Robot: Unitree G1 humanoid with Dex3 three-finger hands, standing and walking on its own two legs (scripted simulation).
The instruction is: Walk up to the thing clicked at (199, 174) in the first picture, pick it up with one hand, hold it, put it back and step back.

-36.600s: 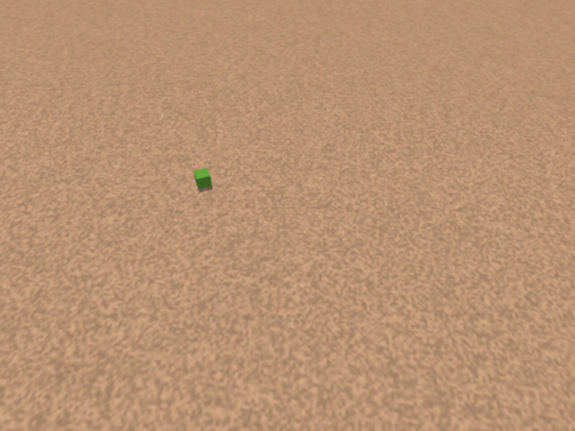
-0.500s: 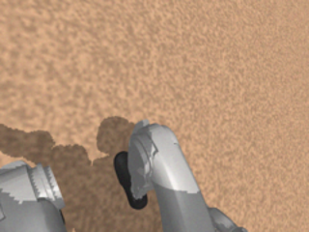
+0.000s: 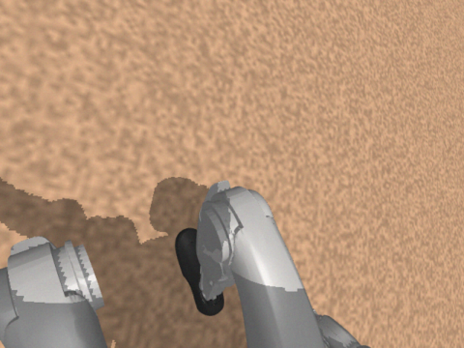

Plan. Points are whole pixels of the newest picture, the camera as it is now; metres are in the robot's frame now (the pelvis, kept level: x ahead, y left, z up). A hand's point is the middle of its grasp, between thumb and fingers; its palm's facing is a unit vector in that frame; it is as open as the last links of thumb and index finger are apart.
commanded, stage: withdraw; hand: left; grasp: from above
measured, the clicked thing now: out of the picture +0.45 +0.33 -0.27
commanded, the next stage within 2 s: home in 0.74 s
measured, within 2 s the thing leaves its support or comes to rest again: rests again in 0.16 s
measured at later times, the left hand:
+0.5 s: hand out of the picture +0.44 +0.33 -0.05, palm faces -0.48 -0.11 -0.87, open 13.3 cm
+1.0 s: hand out of the picture +0.46 +0.33 -0.15, palm faces -0.35 -0.09 -0.93, open 12.6 cm
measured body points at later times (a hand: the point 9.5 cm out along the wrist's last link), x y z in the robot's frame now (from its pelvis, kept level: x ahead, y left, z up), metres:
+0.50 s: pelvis -0.01 -0.01 +0.07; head +0.21 +0.07 +0.46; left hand +0.46 +0.33 +0.00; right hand +0.10 -0.27 -0.04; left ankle +0.06 +0.12 -0.28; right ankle +0.13 -0.13 -0.28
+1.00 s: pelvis +0.00 -0.01 +0.02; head +0.24 +0.10 +0.38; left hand +0.48 +0.34 -0.09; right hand +0.04 -0.27 -0.07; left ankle +0.06 +0.12 -0.28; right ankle +0.13 -0.13 -0.27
